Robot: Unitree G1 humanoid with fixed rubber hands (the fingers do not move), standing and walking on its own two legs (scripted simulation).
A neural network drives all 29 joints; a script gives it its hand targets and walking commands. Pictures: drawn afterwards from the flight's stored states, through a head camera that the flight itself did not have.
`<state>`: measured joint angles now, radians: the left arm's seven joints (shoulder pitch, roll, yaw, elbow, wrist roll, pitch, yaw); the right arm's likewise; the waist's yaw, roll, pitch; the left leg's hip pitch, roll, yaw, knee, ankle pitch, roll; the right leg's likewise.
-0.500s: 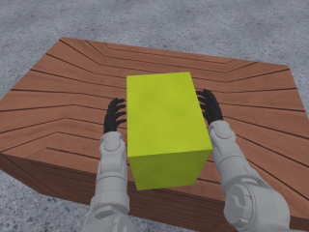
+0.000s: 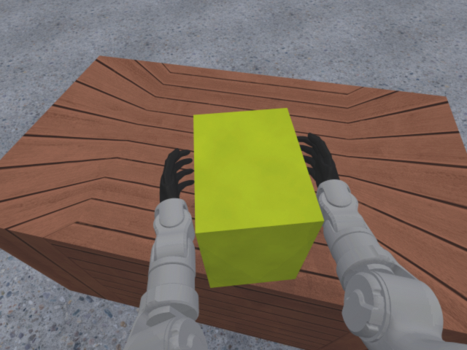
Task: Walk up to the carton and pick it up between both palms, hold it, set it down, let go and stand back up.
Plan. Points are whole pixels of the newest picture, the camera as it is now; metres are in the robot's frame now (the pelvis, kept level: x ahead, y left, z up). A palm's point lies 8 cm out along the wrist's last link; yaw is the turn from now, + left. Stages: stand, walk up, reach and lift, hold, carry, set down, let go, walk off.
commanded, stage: reach and lift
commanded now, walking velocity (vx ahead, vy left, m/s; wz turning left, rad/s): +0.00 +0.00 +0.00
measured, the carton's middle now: (247, 201) +0.40 +0.08 -0.01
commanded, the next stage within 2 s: none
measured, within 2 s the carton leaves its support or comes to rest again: leaves its support in 0.96 s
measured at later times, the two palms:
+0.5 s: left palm (171, 194) +0.34 +0.21 +0.05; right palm (323, 176) +0.43 -0.05 +0.06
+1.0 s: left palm (163, 193) +0.34 +0.22 +0.06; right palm (319, 182) +0.41 -0.04 +0.06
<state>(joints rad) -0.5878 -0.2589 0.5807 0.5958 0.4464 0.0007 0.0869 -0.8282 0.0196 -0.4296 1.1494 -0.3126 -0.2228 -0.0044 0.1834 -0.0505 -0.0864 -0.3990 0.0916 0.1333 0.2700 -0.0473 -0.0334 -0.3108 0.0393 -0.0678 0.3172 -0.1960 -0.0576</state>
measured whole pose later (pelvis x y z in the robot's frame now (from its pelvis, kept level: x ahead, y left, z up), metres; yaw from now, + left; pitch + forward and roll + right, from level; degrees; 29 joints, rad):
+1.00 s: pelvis -0.02 +0.01 +0.00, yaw +1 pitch +11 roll -1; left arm -0.61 -0.17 0.40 0.61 0.30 0.11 0.17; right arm -0.81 0.00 -0.29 1.11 -0.17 -0.17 -0.06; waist 0.16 -0.02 -0.10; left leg -0.45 0.09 0.10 0.30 -0.03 -0.02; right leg -0.32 0.04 -0.09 0.29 -0.15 -0.05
